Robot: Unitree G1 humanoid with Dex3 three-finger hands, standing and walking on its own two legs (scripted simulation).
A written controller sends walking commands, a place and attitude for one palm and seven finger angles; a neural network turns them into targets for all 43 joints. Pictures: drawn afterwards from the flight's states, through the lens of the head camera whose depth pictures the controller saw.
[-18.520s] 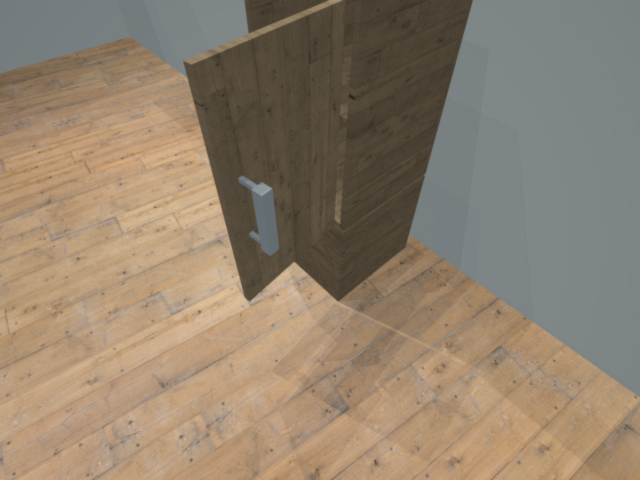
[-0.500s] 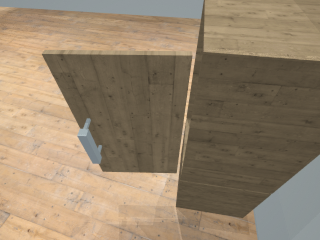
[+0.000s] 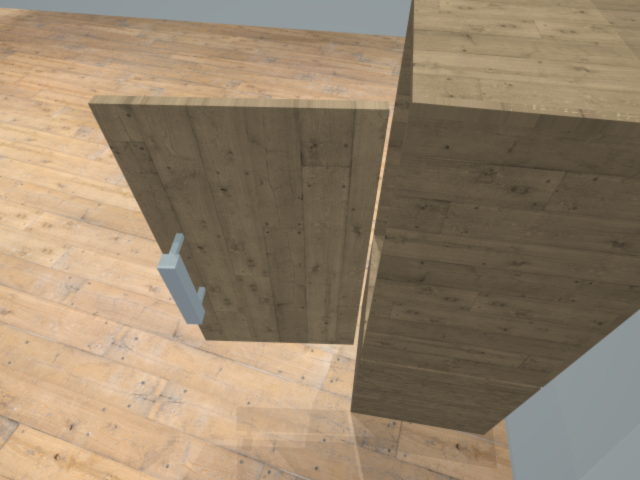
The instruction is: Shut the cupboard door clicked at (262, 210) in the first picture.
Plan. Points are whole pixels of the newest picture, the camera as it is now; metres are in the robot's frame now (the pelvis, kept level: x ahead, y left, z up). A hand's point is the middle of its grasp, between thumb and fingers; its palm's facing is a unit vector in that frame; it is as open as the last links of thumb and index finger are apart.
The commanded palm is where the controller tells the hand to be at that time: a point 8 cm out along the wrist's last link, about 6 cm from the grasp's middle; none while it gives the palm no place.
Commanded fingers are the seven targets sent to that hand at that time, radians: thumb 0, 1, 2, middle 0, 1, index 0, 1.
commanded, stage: look again from close up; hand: left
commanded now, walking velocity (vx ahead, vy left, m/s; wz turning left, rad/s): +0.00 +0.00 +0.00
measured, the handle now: (187, 280) +0.41 +0.25 -0.06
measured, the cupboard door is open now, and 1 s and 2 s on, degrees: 98 98 98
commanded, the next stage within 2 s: raise the hand and make a fist in 0.02 s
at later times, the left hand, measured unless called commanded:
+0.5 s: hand (223, 455) +0.16 +0.13 -0.06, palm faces -0.02 -1.00 +0.08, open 6.4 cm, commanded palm +0.11 +0.22 -0.07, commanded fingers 0.00 0.90 0.90 -0.55 -0.68 -0.55 -0.68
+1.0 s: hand (177, 464) +0.15 +0.19 -0.07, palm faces +0.10 -0.99 +0.00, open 4.0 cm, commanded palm +0.12 +0.24 -0.06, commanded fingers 0.00 0.90 0.90 -1.01 -1.18 -1.01 -1.18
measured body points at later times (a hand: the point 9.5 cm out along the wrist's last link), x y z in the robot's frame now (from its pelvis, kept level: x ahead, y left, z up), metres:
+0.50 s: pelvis -0.05 -0.01 -0.07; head -0.01 +0.02 +0.37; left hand +0.16 +0.19 -0.06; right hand +0.16 -0.27 -0.10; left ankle -0.05 +0.11 -0.74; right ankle +0.01 -0.11 -0.74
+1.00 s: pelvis -0.06 +0.01 -0.11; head +0.02 +0.01 +0.34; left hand +0.14 +0.24 -0.06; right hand +0.11 -0.21 -0.20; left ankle -0.05 +0.11 -0.74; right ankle +0.01 -0.10 -0.74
